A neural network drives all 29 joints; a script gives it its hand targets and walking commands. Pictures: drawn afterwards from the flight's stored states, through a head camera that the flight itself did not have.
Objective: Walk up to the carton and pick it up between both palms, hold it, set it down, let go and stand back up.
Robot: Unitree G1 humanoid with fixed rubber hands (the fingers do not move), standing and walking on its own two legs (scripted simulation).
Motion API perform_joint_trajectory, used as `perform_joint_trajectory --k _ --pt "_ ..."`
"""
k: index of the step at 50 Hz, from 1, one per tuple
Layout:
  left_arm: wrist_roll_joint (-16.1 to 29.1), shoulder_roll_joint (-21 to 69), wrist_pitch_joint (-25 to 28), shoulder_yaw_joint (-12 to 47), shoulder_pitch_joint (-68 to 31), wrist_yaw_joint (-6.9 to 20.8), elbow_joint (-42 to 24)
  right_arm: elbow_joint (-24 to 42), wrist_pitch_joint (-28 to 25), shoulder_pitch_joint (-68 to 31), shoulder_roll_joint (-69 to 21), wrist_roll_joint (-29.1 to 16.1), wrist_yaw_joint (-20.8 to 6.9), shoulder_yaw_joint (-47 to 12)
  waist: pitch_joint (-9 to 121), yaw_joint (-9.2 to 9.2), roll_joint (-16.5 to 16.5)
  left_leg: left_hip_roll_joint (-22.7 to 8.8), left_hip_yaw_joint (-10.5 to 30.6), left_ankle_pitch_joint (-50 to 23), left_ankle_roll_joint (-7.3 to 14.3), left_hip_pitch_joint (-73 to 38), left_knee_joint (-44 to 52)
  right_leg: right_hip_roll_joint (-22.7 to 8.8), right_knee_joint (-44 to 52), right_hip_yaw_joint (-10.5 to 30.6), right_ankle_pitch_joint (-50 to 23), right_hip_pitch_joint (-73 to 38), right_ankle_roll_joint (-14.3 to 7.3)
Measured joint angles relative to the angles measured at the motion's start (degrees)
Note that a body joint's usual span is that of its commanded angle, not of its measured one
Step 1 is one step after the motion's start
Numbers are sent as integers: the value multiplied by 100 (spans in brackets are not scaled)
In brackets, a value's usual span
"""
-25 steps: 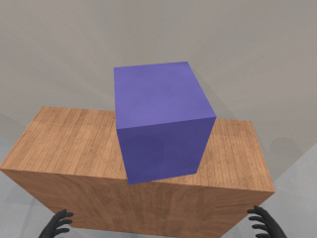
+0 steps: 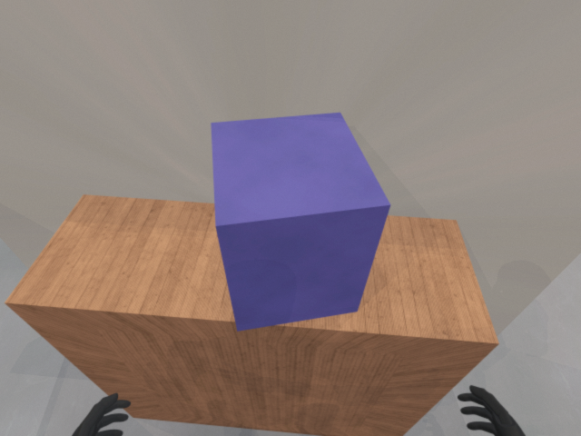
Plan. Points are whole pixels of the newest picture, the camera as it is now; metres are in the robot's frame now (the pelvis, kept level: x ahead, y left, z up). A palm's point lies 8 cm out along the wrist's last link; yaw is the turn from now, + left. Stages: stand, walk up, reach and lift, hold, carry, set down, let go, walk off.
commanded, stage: stand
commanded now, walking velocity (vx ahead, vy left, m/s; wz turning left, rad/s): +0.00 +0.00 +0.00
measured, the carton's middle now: (288, 222) +0.42 +0.00 +0.07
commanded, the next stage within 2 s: walk up in 1.18 s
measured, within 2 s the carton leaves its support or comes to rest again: neither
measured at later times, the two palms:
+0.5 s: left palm out of the picture +0.12 +0.27 -0.08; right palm out of the picture +0.12 -0.31 -0.08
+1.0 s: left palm out of the picture +0.11 +0.28 -0.08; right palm out of the picture +0.11 -0.31 -0.09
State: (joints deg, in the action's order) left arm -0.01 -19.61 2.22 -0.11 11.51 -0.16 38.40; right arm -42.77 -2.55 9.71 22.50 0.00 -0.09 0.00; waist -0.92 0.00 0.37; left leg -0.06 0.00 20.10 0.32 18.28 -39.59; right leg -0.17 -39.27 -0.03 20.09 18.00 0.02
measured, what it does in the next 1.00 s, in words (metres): stands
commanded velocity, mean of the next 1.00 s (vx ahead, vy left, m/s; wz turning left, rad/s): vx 0.00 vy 0.00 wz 0.00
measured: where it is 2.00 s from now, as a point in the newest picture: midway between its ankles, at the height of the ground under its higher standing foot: outside the picture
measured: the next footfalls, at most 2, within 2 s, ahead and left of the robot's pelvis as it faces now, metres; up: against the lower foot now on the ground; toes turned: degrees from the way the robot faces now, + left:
left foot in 1.76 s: -0.08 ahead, +0.21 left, +0.00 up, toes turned +3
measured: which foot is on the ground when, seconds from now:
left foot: down 0.00-1.00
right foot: down 0.00-1.00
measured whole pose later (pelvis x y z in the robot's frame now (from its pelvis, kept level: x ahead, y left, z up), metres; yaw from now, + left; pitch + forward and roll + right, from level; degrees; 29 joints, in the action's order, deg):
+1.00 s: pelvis -0.01 -0.01 +0.01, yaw +0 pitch -1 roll +1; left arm 0.0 -19.9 2.4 -0.1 11.5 0.0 44.4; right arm -51.2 -2.5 8.3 22.7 0.0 -0.5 0.0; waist -0.9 0.0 -0.2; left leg 0.1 0.0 16.0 -0.2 17.2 -33.8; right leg -0.3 -35.5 0.0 17.1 17.8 -0.6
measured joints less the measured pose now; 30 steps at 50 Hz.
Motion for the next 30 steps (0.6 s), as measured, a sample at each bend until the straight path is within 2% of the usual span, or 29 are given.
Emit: perform_joint_trajectory --k 30 --pt "0 -26 1 0 0 7 386 -522 2 -97 20 0 -27 0 0 0 -30 11 0 -228 -30 -90 288 -10 93 0 -125 0 -54"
